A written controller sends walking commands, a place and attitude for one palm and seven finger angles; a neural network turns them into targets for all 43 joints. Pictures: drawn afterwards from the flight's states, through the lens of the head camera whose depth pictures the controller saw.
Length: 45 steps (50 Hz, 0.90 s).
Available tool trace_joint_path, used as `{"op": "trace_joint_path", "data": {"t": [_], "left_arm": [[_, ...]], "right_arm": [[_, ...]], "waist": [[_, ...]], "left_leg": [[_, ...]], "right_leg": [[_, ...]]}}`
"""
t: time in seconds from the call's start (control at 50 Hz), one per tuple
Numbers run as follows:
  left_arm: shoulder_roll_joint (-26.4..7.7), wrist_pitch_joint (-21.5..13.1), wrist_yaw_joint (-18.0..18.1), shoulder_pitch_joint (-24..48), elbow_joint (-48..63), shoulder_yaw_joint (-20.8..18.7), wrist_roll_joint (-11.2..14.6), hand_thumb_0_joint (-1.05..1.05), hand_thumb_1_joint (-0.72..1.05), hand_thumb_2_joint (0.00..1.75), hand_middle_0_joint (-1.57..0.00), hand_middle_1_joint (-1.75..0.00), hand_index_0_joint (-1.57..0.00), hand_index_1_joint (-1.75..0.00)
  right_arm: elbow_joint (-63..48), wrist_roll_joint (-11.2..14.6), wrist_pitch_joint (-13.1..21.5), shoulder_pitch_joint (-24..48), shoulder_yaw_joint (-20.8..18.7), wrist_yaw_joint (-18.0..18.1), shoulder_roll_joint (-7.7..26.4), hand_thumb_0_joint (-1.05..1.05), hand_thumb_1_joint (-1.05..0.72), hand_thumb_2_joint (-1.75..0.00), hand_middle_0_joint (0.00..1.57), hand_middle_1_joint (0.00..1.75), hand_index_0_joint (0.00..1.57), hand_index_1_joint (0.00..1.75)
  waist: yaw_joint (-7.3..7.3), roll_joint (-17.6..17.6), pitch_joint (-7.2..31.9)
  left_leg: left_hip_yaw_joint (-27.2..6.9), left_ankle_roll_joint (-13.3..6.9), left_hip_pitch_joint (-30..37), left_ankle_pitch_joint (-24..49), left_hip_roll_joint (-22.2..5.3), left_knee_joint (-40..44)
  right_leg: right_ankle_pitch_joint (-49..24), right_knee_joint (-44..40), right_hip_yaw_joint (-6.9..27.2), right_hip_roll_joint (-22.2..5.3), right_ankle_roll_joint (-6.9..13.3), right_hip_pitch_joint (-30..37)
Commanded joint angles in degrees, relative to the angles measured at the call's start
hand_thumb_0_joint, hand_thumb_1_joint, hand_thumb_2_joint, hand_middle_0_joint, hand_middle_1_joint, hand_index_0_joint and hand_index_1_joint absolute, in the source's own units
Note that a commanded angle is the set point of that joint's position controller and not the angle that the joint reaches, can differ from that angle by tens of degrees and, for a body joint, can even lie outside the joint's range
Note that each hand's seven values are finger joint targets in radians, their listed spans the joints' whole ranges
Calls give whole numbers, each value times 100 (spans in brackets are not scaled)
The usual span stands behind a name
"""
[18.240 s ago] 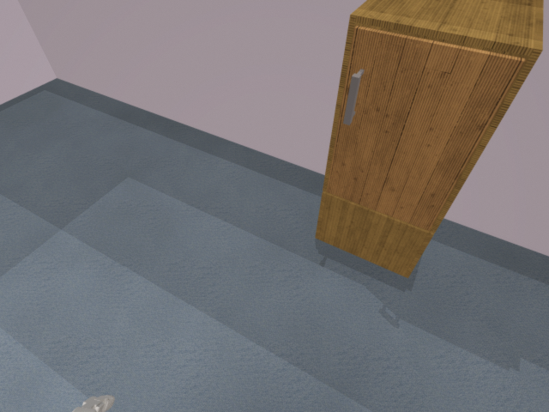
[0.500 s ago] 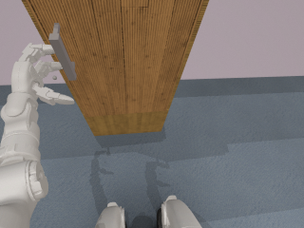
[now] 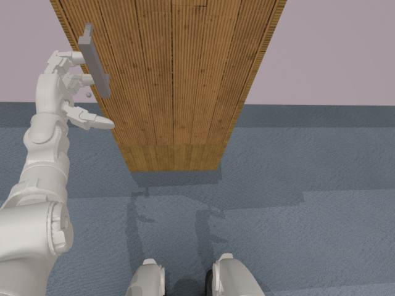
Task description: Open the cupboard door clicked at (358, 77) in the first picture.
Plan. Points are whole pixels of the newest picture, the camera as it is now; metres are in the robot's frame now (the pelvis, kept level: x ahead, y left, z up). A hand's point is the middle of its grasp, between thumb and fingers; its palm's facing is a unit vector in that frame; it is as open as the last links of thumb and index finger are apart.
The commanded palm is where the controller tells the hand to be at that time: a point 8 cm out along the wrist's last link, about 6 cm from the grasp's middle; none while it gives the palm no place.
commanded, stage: slide the fingers in behind the handle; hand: left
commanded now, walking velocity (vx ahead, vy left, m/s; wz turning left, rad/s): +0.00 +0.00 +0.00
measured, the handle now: (97, 63) +0.57 +0.19 +0.07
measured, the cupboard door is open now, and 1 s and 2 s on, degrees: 1 0 0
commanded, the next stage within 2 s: move the hooked fingers beside the handle in 0.38 s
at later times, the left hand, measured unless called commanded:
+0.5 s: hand (88, 90) +0.50 +0.20 +0.06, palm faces +0.02 -1.00 -0.02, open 14.2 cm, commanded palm +0.48 +0.21 +0.06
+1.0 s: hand (88, 92) +0.50 +0.20 +0.06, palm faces +0.00 -1.00 -0.03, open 14.3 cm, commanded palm +0.48 +0.24 +0.06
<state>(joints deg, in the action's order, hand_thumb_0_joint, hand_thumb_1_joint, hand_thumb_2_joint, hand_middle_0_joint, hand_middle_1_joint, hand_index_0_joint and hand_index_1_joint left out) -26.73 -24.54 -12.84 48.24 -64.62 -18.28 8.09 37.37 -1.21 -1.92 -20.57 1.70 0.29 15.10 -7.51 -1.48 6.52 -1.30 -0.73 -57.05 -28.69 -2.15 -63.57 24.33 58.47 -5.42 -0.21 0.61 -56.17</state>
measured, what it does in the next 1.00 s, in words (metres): stands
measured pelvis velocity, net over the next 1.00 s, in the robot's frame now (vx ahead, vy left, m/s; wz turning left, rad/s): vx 0.01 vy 0.01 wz -0.01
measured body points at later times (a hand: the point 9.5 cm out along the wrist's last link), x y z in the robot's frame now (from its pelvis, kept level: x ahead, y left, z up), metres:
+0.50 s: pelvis +0.01 +0.01 +0.00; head +0.14 +0.03 +0.43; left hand +0.49 +0.25 +0.07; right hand +0.03 -0.25 -0.11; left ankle +0.01 +0.11 -0.66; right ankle +0.03 -0.12 -0.66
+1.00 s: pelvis +0.01 +0.01 +0.00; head +0.14 +0.03 +0.43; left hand +0.49 +0.25 +0.07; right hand +0.03 -0.26 -0.11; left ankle +0.01 +0.11 -0.66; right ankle +0.03 -0.12 -0.66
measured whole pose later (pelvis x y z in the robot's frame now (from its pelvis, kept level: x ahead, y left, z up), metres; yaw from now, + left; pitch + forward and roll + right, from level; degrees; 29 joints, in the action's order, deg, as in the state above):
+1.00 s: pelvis +0.01 +0.01 +0.00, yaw -1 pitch +22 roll -3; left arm -27.1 -24.5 -14.6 46.4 -63.2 -20.5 7.0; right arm 36.0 -1.2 -3.4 -20.8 1.8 -0.1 14.8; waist -8.1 -1.7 6.9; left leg -0.4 -1.2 -56.0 -29.3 -2.3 -62.8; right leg 24.4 57.6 -4.4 0.1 0.1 -55.5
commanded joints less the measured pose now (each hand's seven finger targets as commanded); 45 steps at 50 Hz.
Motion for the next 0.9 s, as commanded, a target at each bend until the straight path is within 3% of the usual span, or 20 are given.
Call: {"op": "trace_joint_path", "data": {"t": [0.0,0.06,0.16,0.22,0.26,0.3,0.34,0.4,0.44,0.46,0.48,0.52,0.56,0.62,0.66,0.68,0.78,0.82,0.86,0.88], "left_arm": [[-382,-329,-191,2976,1180,462,-137,0,-50,30,-30,-120,-30,-120],[-344,-339,-177,3043,1191,510,-163,0,-50,30,-30,-120,-30,-120],[-520,-293,-227,2786,1076,317,-132,0,-50,30,-30,-120,-30,-120],[-236,-275,-259,2774,1162,526,-123,0,-50,30,-30,-120,-30,-120],[-466,-300,-225,2844,1224,348,-122,0,-50,30,-30,-120,-30,-120],[-297,-287,-210,2769,1222,461,-112,0,-50,30,-30,-120,-30,-120],[-152,-294,-202,2824,1230,578,-114,0,-50,30,-30,-120,-30,-120],[-308,-296,-152,2720,1234,436,-143,0,-50,30,-30,-120,-30,-120],[-74,-296,-153,2742,1242,614,-140,0,-50,30,-30,-120,-30,-120],[-239,-328,-137,2838,1334,490,-149,0,-50,30,-30,-120,-30,-120],[-95,-320,-148,2706,1320,596,-154,0,-50,30,-30,-120,-30,-120],[-277,-316,-118,2584,1277,428,-157,0,-50,30,-30,-120,-30,-120],[-202,-338,-115,2735,1365,510,-153,0,-50,30,-30,-120,-30,-120],[-357,-314,-122,2539,1213,374,-158,0,-50,30,-30,-120,-30,-120],[-343,-346,-139,2656,1334,407,-167,0,-50,30,-30,-120,-30,-120],[-522,-355,-144,2578,1277,262,-180,0,-50,30,-30,-120,-30,-120],[-712,-365,-221,2276,1325,68,-128,0,-50,30,-30,-120,-30,-120],[-733,-347,-246,2313,1314,74,-112,0,-50,30,-30,-120,-30,-120],[-1028,-378,-264,2337,1379,-182,-98,0,-50,30,-30,-120,-30,-120],[-1075,-353,-284,2109,1231,-233,-108,0,-50,30,-30,-120,-30,-120]], "right_arm": [[-216,-4,145,-923,-356,48,1011,0,-90,-90,20,30,20,30],[-182,-31,151,-971,-358,33,1016,0,-90,-90,20,30,20,30],[-210,-31,117,-992,-350,12,1026,0,-90,-90,20,30,20,30],[-243,-22,97,-954,-350,-17,985,0,-90,-90,20,30,20,30],[-220,-32,81,-991,-368,-11,1023,0,-90,-90,20,30,20,30],[-246,-28,66,-995,-363,-18,995,0,-90,-90,20,30,20,30],[-245,-33,74,-1003,-361,-22,983,0,-90,-90,20,30,20,30],[-230,-37,40,-1009,-382,-35,1004,0,-90,-90,20,30,20,30],[-257,-44,42,-1013,-375,-47,967,0,-90,-90,20,30,20,30],[-208,-53,33,-1011,-384,-45,986,0,-90,-90,20,30,20,30],[-230,-48,29,-1006,-384,-60,963,0,-90,-90,20,30,20,30],[-232,-51,5,-1007,-394,-54,997,0,-90,-90,20,30,20,30],[-228,-48,-2,-998,-389,-56,976,0,-90,-90,20,30,20,30],[-254,-29,-18,-971,-373,-52,983,0,-90,-90,20,30,20,30],[-271,-37,-20,-962,-369,-50,977,0,-90,-90,20,30,20,30],[-257,-36,-29,-962,-373,-44,989,0,-90,-90,20,30,20,30],[-352,-11,-48,-949,-354,-27,979,0,-90,-90,20,30,20,30],[-376,-1,-54,-902,-338,-25,979,0,-90,-90,20,30,20,30],[-377,-8,-53,-924,-337,-5,998,0,-90,-90,20,30,20,30],[-401,10,-62,-916,-340,2,1000,0,-90,-90,20,30,20,30]], "waist": [[-535,-703,2469],[-537,-875,2637],[-460,-663,2724],[-452,-791,2606],[-454,-812,2667],[-470,-658,2639],[-497,-798,2493],[-448,-700,2610],[-484,-874,2558],[-442,-887,2629],[-415,-972,2678],[-397,-753,2683],[-445,-823,2714],[-375,-716,2506],[-391,-878,2633],[-329,-833,2636],[-247,-646,2743],[-282,-685,2615],[-208,-707,2725],[-191,-510,2691]], "left_leg": [[-288,-16,2178,1836,98,768],[-324,10,2387,2064,87,741],[-295,-8,2266,2242,97,723],[-286,8,2320,2237,99,756],[-339,34,2471,2429,67,748],[-327,20,2410,2419,75,760],[-353,36,2469,2445,68,783],[-359,50,2518,2520,64,778],[-365,59,2583,2625,66,777],[-398,98,2669,2705,41,773],[-392,110,2744,2800,55,781],[-398,109,2673,2762,40,792],[-393,100,2716,2771,41,774],[-358,84,2537,2596,60,831],[-371,99,2651,2735,57,804],[-369,102,2600,2675,54,798],[-283,52,2459,2806,77,795],[-247,36,2323,2572,85,809],[-248,32,2306,2637,87,799],[-204,3,2165,2544,99,786]], "right_leg": [[-1188,-636,251,260,85,618],[-1255,-585,215,260,99,491],[-1477,-570,221,272,95,763],[-1420,-593,195,276,99,678],[-1465,-566,163,282,107,588],[-1495,-579,162,286,91,660],[-1422,-569,130,283,112,513],[-1470,-577,130,288,103,576],[-1476,-563,121,292,113,477],[-1481,-543,104,282,112,460],[-1498,-550,106,290,117,479],[-1500,-558,93,291,110,556],[-1512,-560,103,294,99,503],[-1482,-590,116,295,110,635],[-1509,-563,117,293,112,559],[-1495,-554,126,290,118,616],[-1759,-549,170,299,97,957],[-1674,-581,190,296,84,947],[-1744,-549,209,299,93,1076],[-1778,-567,240,301,83,1187]]}}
